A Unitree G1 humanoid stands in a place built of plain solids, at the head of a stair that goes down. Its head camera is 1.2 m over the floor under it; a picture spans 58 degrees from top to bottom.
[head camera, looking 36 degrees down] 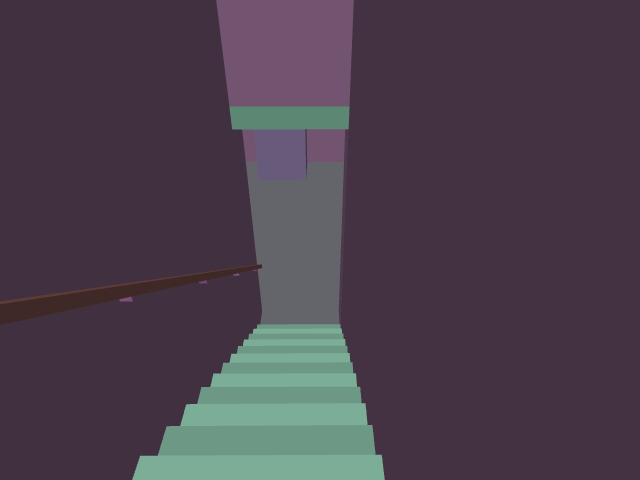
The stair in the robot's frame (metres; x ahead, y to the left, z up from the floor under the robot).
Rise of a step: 0.19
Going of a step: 0.24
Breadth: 1.00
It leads straight ahead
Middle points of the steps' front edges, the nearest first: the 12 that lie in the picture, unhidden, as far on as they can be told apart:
0.93 0.24 -0.57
1.17 0.24 -0.77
1.42 0.25 -0.96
1.66 0.25 -1.15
1.91 0.25 -1.34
2.15 0.25 -1.53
2.40 0.25 -1.73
2.64 0.25 -1.92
2.89 0.25 -2.11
3.13 0.25 -2.30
3.38 0.25 -2.49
3.62 0.25 -2.69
